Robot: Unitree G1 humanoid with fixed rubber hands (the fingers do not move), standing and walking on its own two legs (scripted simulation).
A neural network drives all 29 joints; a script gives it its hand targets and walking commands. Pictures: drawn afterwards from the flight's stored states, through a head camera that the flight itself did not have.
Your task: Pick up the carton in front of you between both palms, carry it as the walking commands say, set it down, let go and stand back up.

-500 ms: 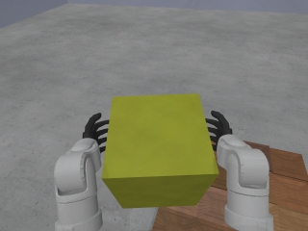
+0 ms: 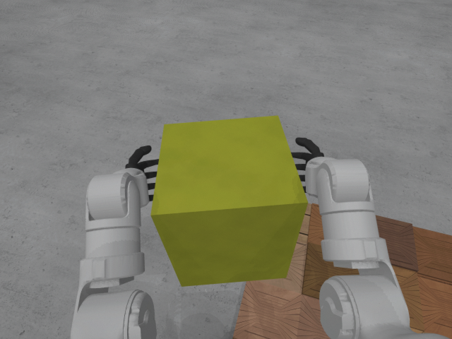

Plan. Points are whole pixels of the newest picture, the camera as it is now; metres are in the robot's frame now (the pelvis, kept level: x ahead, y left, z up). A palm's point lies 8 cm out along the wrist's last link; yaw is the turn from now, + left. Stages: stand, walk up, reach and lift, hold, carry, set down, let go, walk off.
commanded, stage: carry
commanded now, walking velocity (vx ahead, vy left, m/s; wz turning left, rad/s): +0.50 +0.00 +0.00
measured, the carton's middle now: (227, 204) +0.37 -0.01 +0.02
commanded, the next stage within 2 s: none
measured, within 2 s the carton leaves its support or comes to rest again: neither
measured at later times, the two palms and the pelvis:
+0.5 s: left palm (105, 51) +0.68 +0.23 +0.16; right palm (237, 30) +0.74 -0.06 +0.17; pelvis +0.33 +0.02 +0.01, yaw +2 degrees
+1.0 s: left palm (126, 32) +1.02 +0.27 +0.05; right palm (218, 27) +1.01 -0.03 +0.06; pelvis +0.65 +0.12 -0.03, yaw +3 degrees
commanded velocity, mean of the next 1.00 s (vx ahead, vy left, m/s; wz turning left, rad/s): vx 0.50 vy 0.00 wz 0.00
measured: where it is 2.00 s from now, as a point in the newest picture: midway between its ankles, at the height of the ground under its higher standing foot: (181, 152)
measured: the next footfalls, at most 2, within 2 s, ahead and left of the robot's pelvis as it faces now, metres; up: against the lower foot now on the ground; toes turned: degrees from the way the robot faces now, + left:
right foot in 0.24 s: +0.31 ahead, -0.04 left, +0.00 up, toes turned +0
left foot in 0.62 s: +0.60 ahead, +0.13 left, -0.04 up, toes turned +4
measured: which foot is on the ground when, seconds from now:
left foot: down 0.00-0.26, up 0.28-0.60, down 0.62-1.00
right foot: up 0.00-0.22, down 0.24-0.62, up 0.64-1.00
